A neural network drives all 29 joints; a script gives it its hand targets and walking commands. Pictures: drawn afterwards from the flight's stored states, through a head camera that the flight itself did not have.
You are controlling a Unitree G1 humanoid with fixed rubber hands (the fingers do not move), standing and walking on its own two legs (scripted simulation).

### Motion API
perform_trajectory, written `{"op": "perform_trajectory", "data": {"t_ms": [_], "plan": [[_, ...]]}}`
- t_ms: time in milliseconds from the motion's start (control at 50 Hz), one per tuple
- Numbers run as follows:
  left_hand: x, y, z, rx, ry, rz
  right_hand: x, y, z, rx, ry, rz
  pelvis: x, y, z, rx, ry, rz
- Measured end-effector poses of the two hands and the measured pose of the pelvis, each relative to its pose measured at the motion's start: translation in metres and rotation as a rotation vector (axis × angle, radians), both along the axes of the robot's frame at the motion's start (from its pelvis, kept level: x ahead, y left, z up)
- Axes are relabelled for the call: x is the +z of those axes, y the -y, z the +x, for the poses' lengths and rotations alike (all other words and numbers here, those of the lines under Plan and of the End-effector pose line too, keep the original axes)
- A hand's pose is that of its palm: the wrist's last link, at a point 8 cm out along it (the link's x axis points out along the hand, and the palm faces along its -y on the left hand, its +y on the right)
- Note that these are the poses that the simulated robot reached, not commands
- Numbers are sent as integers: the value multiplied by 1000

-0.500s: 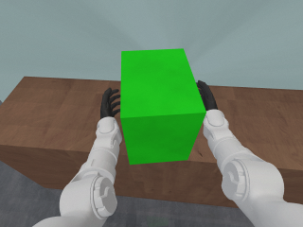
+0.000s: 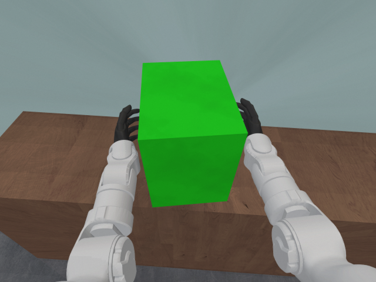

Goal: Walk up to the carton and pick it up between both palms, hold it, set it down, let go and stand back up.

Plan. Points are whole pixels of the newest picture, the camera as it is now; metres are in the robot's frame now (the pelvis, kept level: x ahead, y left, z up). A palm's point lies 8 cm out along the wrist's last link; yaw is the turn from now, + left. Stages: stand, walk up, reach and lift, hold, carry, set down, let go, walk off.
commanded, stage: reach and lift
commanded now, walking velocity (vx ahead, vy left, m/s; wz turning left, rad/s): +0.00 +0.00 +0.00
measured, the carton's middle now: (186, 133) +0.45 +0.02 +0.07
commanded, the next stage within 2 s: hold in 1.00 s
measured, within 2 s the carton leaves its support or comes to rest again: neither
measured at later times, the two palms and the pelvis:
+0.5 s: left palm (130, 131) +0.37 +0.14 +0.15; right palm (266, 141) +0.36 -0.15 +0.14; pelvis -0.01 +0.01 +0.00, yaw -2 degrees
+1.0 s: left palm (129, 125) +0.38 +0.14 +0.16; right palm (269, 137) +0.36 -0.15 +0.15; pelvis +0.00 +0.01 +0.00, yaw -1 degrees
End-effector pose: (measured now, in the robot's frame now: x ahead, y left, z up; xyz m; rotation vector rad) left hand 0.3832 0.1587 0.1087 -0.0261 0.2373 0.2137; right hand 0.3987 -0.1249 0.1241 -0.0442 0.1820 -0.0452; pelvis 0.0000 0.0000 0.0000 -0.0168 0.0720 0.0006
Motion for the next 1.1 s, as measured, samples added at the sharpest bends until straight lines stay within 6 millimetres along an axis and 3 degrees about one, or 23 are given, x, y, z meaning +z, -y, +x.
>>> {"op": "perform_trajectory", "data": {"t_ms": [340,540,780,1100], "plan": [[26,15,-11,-86,-16,41,4,16,-37,-91,-13,52,1,-16,-6,-22,98,-2],[41,21,-7,-95,-18,61,16,22,-35,-100,-12,73,1,-12,-14,-29,87,7],[49,26,-2,-120,0,57,27,26,-35,-123,11,75,2,-5,-7,-14,114,5],[61,17,-7,-132,15,70,34,17,-41,-135,31,99,1,-13,-4,-14,140,0]]}}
